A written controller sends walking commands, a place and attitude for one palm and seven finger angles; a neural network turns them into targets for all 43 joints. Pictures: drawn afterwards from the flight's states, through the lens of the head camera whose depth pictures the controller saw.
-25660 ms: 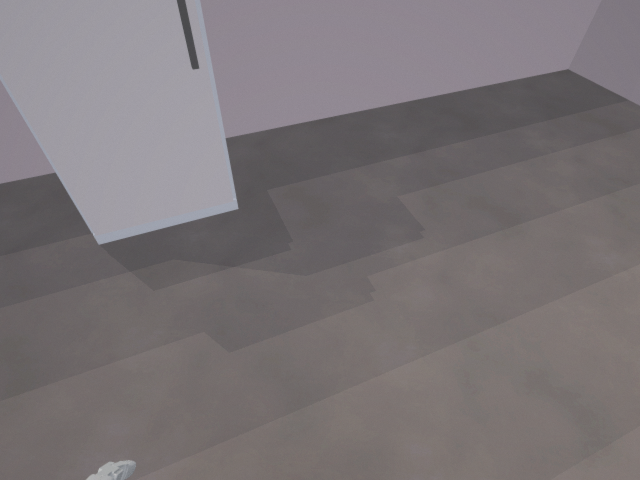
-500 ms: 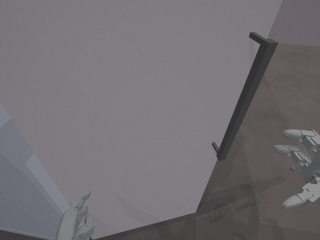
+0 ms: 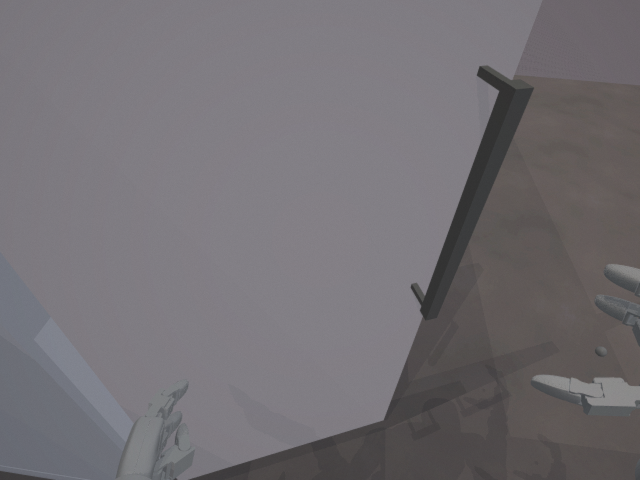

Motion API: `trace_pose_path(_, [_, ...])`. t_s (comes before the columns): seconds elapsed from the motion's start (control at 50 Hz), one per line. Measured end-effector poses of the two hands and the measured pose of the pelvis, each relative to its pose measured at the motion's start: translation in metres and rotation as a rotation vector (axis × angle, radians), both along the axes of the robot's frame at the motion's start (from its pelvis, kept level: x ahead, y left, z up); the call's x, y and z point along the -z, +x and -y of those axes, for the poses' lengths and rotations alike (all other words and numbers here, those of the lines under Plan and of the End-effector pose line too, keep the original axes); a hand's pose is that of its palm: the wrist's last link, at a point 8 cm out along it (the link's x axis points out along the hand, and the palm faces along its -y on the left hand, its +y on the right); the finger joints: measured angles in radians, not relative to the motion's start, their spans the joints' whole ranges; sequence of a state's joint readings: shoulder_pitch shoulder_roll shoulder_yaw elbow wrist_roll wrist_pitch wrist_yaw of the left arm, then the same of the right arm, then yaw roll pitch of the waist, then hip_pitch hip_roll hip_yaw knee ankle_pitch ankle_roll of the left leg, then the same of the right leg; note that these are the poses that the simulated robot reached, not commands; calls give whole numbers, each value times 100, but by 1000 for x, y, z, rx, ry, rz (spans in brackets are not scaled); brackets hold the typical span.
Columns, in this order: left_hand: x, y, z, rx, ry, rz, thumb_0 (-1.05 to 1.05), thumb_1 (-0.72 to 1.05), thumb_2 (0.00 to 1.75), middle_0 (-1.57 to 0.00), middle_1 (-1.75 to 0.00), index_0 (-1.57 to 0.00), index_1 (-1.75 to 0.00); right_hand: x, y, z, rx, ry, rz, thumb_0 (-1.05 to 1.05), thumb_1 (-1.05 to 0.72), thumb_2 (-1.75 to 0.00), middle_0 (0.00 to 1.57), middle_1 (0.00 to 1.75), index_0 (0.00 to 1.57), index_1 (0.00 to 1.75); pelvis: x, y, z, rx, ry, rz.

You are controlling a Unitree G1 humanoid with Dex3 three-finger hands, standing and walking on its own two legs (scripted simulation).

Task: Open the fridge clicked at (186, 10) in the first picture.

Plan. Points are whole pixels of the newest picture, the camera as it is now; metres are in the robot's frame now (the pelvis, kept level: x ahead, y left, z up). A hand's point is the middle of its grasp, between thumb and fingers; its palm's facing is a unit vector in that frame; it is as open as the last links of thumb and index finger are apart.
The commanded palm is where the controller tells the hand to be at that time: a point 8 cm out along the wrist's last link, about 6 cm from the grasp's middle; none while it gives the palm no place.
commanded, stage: draw the hand back to the body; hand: right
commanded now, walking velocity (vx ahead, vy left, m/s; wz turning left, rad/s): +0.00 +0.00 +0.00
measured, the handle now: (452, 218) +0.41 -0.18 +0.14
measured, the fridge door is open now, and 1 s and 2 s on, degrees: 66 66 66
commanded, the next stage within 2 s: step back with the hand held close in 0.86 s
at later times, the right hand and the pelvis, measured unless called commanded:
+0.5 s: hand (619, 339) +0.21 -0.27 +0.17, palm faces +0.48 +0.80 -0.37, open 8.6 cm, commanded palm +0.16 -0.31 +0.19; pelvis +0.02 +0.00 +0.01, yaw +1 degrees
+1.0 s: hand (613, 344) +0.20 -0.26 +0.17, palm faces +0.48 +0.80 -0.37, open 7.4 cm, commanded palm +0.16 -0.29 +0.19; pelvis +0.01 +0.01 +0.01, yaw +1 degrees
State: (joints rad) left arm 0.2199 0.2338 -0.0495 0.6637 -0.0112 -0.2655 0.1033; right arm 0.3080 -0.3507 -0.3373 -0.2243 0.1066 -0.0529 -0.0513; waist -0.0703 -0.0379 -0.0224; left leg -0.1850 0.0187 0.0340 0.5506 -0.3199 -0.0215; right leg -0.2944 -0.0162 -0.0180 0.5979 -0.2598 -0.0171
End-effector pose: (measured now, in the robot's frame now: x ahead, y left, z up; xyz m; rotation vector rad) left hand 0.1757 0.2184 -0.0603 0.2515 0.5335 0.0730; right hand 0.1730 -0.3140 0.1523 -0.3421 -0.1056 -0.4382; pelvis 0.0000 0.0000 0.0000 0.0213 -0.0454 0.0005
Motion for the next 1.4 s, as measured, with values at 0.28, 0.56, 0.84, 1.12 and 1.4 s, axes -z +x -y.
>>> trace_pose_path(0.28, [3, 9, 9, -8, -18, -60, 1, 90, 90, -21, -30, -21, -30, -21, 1, 0, 34, -76, 38, 0, -22, -57, 23, 69, 23, 69, -6, 13, 5, -12, -12, 31])
trace_pose_path(0.56, [-2, 17, 0, -17, -9, -55, 1, 90, 90, -21, -30, -21, -30, -35, -10, -6, 33, -118, 63, 1, -71, -81, 22, 40, 22, 40, -8, 16, 1, -13, -12, 40])
trace_pose_path(0.84, [0, 14, -5, -18, -12, -60, 1, 90, 90, -21, -30, -21, -30, -33, -12, -14, 35, -108, 57, 2, -88, -89, 21, 31, 21, 30, -8, 15, -6, -9, -12, 46])
trace_pose_path(1.12, [2, 7, -9, -43, 9, -120, 1, 90, 90, -21, -30, -21, -30, -39, -1, -15, -12, -147, 114, 2, -89, -89, 21, 30, 21, 30, -7, 8, -2, -19, 7, 7])
trace_pose_path(1.4, [11, -39, 3, -117, -5, -168, 1, 90, 90, -21, -30, -21, -30, -36, -21, -6, -98, -259, 60, 2, -88, -89, 22, 30, 22, 30, 1, -21, 14, -33, -6, -31])
